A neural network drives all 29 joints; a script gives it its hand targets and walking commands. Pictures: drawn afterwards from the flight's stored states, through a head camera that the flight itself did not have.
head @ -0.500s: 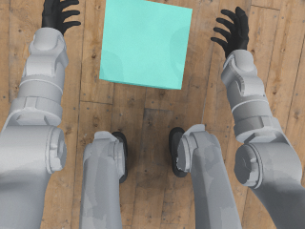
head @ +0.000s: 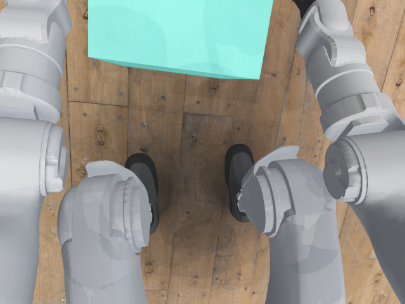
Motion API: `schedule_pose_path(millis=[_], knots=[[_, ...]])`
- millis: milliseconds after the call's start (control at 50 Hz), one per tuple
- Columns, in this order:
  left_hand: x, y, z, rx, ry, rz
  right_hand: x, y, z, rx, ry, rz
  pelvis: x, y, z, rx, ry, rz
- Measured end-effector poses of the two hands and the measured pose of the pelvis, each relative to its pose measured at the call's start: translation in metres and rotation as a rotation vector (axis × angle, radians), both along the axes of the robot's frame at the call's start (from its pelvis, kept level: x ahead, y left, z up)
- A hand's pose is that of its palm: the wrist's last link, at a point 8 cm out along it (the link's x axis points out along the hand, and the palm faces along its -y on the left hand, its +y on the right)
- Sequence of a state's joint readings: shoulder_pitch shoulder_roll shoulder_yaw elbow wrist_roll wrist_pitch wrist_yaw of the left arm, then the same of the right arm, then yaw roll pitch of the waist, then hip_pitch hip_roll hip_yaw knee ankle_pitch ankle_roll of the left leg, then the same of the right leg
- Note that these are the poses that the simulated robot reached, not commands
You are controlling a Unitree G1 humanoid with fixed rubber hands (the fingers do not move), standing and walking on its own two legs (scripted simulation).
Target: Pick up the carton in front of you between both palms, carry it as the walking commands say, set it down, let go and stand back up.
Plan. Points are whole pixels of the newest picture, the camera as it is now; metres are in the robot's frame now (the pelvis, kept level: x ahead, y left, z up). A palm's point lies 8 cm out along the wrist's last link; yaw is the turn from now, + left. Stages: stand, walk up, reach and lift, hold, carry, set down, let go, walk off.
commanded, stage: reach and lift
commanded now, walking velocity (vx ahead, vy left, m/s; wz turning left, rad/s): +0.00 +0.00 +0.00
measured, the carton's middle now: (181, 6) +0.53 +0.02 -0.24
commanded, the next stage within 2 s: none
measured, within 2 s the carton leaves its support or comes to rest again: leaves its support in 0.68 s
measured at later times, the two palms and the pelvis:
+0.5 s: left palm out of the picture +0.56 +0.17 -0.17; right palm out of the picture +0.53 -0.13 -0.16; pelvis +0.00 +0.00 +0.01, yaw +0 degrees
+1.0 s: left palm out of the picture +0.52 +0.19 -0.04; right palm out of the picture +0.52 -0.11 -0.04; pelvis +0.00 -0.01 +0.04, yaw +4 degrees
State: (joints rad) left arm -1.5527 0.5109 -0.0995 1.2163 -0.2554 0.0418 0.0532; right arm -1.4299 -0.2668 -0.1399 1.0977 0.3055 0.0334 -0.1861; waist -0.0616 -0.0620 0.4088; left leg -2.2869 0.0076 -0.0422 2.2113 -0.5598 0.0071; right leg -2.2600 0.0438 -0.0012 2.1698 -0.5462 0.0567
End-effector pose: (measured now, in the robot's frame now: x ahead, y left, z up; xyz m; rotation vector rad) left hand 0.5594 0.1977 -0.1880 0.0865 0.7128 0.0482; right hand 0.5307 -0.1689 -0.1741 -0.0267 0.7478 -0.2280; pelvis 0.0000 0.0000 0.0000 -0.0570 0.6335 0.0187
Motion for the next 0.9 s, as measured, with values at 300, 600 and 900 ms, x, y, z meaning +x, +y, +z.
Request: schedule_pose_path(millis=[300,600,900], knots=[[0.001,-0.012,0.018,-0.010,0.013,-0.022,-0.005,0.014,0.010,0.018,0.000,0.021,0.003,0.000,0.006,-0.006,0.035,0.001],[0.008,-0.030,0.020,-0.006,0.039,-0.056,0.009,0.034,0.013,0.043,0.009,0.011,-0.001,0.002,0.000,-0.010,0.021,-0.002],[-0.019,-0.021,0.088,-0.049,-0.036,0.018,-0.001,0.047,0.086,0.079,-0.098,-0.010,0.008,-0.003,0.011,0.006,0.081,0.036]])
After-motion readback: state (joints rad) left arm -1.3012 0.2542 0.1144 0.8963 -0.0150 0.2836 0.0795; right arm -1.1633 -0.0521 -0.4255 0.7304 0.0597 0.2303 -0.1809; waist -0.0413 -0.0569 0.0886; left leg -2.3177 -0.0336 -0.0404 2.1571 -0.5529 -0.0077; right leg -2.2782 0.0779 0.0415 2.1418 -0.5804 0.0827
